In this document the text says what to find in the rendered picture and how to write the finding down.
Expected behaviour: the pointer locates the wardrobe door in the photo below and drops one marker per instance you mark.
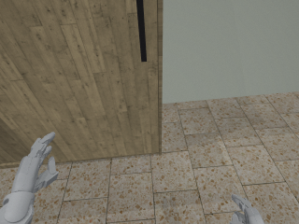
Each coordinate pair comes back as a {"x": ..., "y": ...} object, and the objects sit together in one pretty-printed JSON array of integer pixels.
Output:
[
  {"x": 12, "y": 148},
  {"x": 73, "y": 68}
]

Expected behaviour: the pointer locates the robot left hand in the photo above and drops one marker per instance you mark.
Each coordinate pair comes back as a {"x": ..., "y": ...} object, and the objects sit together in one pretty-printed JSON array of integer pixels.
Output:
[{"x": 27, "y": 173}]

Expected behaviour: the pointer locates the handle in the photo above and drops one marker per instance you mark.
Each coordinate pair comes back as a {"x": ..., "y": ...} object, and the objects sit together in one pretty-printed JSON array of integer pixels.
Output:
[{"x": 141, "y": 29}]

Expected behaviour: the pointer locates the left robot forearm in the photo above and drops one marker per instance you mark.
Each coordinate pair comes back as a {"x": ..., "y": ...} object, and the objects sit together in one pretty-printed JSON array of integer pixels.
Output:
[{"x": 18, "y": 208}]

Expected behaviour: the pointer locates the robot right hand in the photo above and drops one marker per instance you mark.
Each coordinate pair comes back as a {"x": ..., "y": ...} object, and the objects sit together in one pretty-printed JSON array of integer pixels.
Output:
[{"x": 251, "y": 215}]

